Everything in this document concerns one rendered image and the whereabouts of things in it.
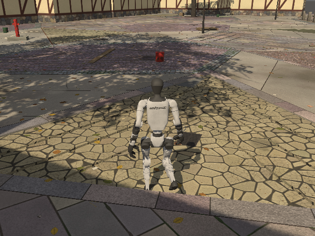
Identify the humanoid robot torso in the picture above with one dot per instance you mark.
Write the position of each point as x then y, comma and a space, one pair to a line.
157, 118

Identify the robot right hand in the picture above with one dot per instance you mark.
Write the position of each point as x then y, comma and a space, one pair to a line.
177, 137

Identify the robot right forearm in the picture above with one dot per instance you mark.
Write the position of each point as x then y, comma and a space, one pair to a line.
179, 129

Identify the robot left forearm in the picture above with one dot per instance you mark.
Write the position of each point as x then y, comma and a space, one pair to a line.
134, 135

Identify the left robot upper arm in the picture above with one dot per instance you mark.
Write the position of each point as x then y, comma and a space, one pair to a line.
140, 111

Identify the robot right thigh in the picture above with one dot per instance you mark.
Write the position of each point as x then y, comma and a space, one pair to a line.
167, 149

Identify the robot left hand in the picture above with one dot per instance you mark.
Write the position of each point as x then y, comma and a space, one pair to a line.
130, 150

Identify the right robot upper arm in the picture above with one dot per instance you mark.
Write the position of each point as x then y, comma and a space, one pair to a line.
175, 111

